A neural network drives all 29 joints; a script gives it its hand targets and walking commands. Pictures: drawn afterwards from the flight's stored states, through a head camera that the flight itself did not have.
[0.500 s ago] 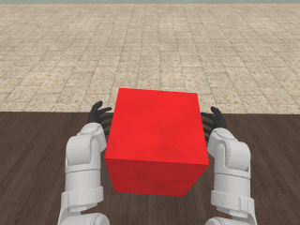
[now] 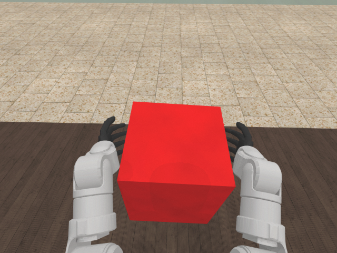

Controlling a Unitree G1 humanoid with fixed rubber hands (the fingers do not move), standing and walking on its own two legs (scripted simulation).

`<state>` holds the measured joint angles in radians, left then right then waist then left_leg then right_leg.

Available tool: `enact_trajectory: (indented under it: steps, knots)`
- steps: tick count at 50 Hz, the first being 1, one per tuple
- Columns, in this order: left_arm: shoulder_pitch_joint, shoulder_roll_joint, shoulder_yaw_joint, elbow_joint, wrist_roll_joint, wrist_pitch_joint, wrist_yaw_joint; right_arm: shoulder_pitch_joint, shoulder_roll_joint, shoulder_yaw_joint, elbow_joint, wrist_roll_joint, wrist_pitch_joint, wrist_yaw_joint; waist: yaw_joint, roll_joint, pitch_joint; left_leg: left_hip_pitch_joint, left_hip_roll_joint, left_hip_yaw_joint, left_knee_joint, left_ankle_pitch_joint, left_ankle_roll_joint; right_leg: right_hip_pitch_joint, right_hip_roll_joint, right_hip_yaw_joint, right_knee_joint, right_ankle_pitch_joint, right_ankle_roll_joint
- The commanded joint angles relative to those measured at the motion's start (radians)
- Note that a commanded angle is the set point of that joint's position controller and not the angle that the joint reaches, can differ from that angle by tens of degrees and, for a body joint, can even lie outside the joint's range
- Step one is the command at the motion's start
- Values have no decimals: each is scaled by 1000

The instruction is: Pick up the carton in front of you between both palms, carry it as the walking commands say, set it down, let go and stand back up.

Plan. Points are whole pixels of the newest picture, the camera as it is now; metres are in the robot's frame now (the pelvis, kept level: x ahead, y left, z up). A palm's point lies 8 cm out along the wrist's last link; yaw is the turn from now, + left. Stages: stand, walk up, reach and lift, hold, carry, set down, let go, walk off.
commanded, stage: carry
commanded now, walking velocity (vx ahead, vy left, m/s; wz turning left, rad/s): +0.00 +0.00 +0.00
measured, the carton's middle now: (172, 166) +0.33 +0.01 +0.03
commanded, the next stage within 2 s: none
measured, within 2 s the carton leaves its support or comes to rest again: neither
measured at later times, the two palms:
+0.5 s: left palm (105, 140) +0.34 +0.17 +0.11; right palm (236, 146) +0.34 -0.14 +0.10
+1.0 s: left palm (107, 139) +0.34 +0.16 +0.11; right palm (240, 145) +0.34 -0.15 +0.11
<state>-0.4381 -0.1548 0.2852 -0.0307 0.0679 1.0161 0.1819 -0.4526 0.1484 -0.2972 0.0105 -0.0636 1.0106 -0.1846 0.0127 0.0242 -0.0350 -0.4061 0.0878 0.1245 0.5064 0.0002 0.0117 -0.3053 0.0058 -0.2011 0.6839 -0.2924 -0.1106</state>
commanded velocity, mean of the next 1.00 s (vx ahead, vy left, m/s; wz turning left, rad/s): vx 0.00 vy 0.00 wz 0.00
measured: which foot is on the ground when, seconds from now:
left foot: down 0.00-1.00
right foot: down 0.00-1.00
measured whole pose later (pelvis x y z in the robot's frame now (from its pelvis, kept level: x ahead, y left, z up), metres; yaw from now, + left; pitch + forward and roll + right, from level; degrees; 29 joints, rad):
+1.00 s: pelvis +0.02 +0.01 +0.00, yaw +1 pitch +2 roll +0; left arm -0.46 -0.15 0.29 0.03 0.08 1.00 0.19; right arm -0.47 0.13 -0.29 0.06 -0.08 1.01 -0.19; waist 0.00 0.02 -0.08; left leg -0.41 0.08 0.14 0.52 -0.03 0.02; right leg -0.30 -0.02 -0.21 0.68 -0.31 -0.09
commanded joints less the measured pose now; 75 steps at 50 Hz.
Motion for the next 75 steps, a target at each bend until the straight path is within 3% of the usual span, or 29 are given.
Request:
enact_trajectory:
  steps: [1, 4, 8, 10, 15, 17, 21, 23, 24, 28, 29, 33, 35, 38, 42, 48, 49, 51, 52, 53, 56, 57, 60, 63, 64, 67, 69, 72, 75]
  knots:
    - [-538, -717, -570, -5, -158, -13, 3, -541, 699, 580, -29, 132, -2, -8, -10, -88, -281, 155, 38, -55, -33, -106, 12, 8, -216, 185, -212, 257, 23]
    - [-538, -702, -562, 19, -145, -3, 2, -549, 673, 566, -36, 117, 4, -12, -3, 8, -315, 211, 80, -83, -25, 94, 31, 10, -164, 160, -176, 151, 23]
    - [-612, -701, -564, -1, -126, -4, 7, -556, 714, 568, 23, 103, 5, -4, -26, 40, -290, 178, 110, -133, -79, -32, 39, -26, -150, 156, -199, -78, 8]
    - [-652, -752, -568, -53, -192, -19, 9, -589, 744, 580, -48, 146, -3, -1, -8, -24, -329, 170, 123, -151, -90, 22, 51, 21, -140, 171, -154, 51, 25]
    - [-549, -706, -583, -2, -150, -15, 13, -572, 704, 574, -26, 132, -13, -6, -15, 21, -368, 209, 89, -84, 24, 250, 41, 54, -156, 164, -132, 371, 50]
    - [-546, -727, -560, 33, -149, -13, 12, -519, 701, 572, 3, 119, -11, -11, -22, -95, -360, 149, 74, -60, 56, 291, 53, 100, -165, 137, -94, 614, 55]
    - [-564, -739, -587, -3, -162, -19, 4, -560, 737, 584, -47, 137, -18, -3, -32, 33, -435, 264, 96, -74, 42, 434, 56, 76, -145, 114, -48, 409, 37]
    - [-630, -744, -590, -52, -177, -23, 4, -567, 732, 583, -55, 156, -13, 7, -15, 72, -391, 231, 106, -110, 7, 365, 66, 38, -148, 142, -75, 252, 49]
    - [-603, -725, -567, -44, -152, -15, 5, -566, 765, 597, -35, 159, -11, 8, -28, 7, -391, 233, 112, -138, 1, 377, 60, 55, -119, 110, -99, 187, 54]
    - [-592, -726, -586, -37, -154, -28, 10, -603, 727, 613, -74, 172, -18, 5, -3, -52, -365, 142, 68, -65, -5, 28, 40, 71, -194, 166, -130, 244, 11]
    - [-567, -728, -575, -28, -144, -23, 6, -609, 723, 603, -79, 147, -17, -1, -10, 5, -385, 188, 68, -70, -10, -5, 44, 59, -178, 177, -152, 203, 10]
    - [-595, -739, -602, -50, -165, -24, -1, -593, 737, 597, -77, 151, -21, 6, -5, -3, -347, 174, 91, -110, -59, -6, 44, 4, -165, 176, -179, 15, 16]
    - [-605, -737, -594, -40, -164, -19, -1, -554, 715, 574, -44, 125, -16, 0, -34, -13, -300, 143, 78, -103, -60, -45, 51, -9, -175, 173, -207, 21, 22]
    - [-561, -698, -559, 27, -118, -11, 9, -573, 675, 558, -47, 89, -12, -9, -14, -5, -305, 152, 94, -109, -29, 123, 37, 34, -164, 159, -142, 167, 36]
    - [-548, -712, -539, 35, -129, -9, 1, -618, 709, 580, -51, 120, -7, -6, -11, -17, -326, 172, 90, -114, -40, 77, 51, 15, -161, 161, -143, 105, 41]
    - [-571, -719, -543, 35, -119, -17, 11, -591, 727, 566, -11, 135, -15, -2, -24, -39, -324, 163, 83, -90, -15, 135, 34, 49, -175, 150, -121, 330, 23]
    - [-543, -716, -528, 39, -127, -19, 8, -602, 728, 585, -2, 143, -9, -5, 16, -65, -349, 159, 91, -95, 8, 144, 44, 60, -181, 155, -130, 369, 45]
    - [-612, -744, -561, -25, -150, -28, 6, -619, 774, 605, -51, 170, -22, -1, -21, -33, -336, 148, 59, -55, -2, 95, 22, 45, -192, 154, -132, 355, 36]
    - [-581, -757, -562, 38, -151, -21, 2, -628, 750, 576, -17, 141, -21, -6, 1, 13, -354, 173, 66, -60, 18, 132, 31, 60, -200, 167, -129, 370, 24]
    - [-592, -727, -572, -3, -156, -30, 2, -557, 758, 568, 13, 130, -14, -5, -7, -32, -361, 195, 85, -78, 6, 43, 41, 32, -179, 174, -154, 251, 25]
    - [-593, -743, -584, -30, -172, -35, 1, -579, 747, 576, -26, 142, -20, -4, 0, -65, -330, 153, 77, -72, -1, 31, 28, 50, -198, 179, -166, 352, 39]
    - [-612, -742, -582, -46, -171, -35, -2, -597, 764, 605, -58, 149, -27, -1, -31, -62, -364, 171, 85, -76, 15, 187, 42, 67, -180, 142, -121, 445, 21]
    - [-638, -729, -624, -135, -202, -39, 2, -529, 767, 593, -46, 159, -24, 5, -9, 30, -399, 208, 87, -60, 30, 225, 41, 85, -170, 129, -89, 408, 35]
    - [-557, -735, -604, -56, -184, -29, 0, -553, 721, 604, -101, 138, -25, -5, -29, -60, -386, 168, 87, -77, 6, 200, 47, 86, -162, 125, -103, 391, 22]
    - [-539, -718, -595, -48, -166, -26, 0, -542, 710, 587, -68, 119, -16, -7, -2, -26, -397, 195, 70, -70, 20, 139, 40, 72, -177, 148, -113, 345, 26]
    - [-488, -715, -569, -15, -146, -26, 0, -580, 720, 644, -113, 157, -26, 1, 4, -18, -393, 206, 73, -37, 71, 333, 42, 92, -174, 148, -71, 579, 41]
    - [-570, -736, -583, -37, -166, -28, -7, -587, 738, 620, -83, 153, -19, 3, -8, -66, -406, 213, 88, -57, 49, 236, 55, 106, -167, 136, -106, 490, 39]
    - [-591, -734, -611, -78, -184, -23, -12, -557, 755, 620, -81, 171, -19, 6, -21, -23, -361, 149, 53, -44, 14, 108, 32, 89, -200, 132, -113, 447, 24]
    - [-538, -710, -564, -9, -133, -17, 4, -590, 733, 625, -67, 160, -8, 0, -7, -85, -344, 160, 63, -47, 28, 92, 24, 87, -187, 151, -120, 531, 45]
